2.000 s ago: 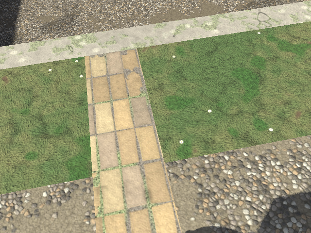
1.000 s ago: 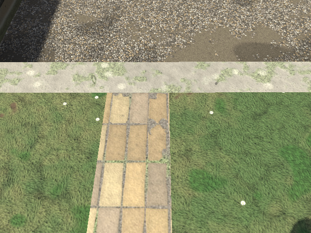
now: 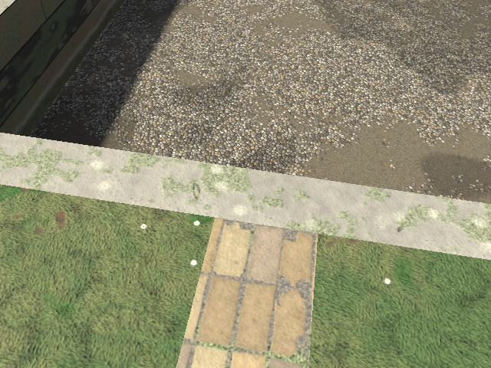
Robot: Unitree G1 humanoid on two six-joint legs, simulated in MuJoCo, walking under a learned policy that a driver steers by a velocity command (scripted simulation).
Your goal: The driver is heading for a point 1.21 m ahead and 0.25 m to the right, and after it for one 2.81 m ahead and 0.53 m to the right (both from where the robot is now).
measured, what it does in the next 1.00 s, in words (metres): walks ahead: right foot, then left foot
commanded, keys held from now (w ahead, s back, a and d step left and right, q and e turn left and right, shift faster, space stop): w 0.84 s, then w+e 0.16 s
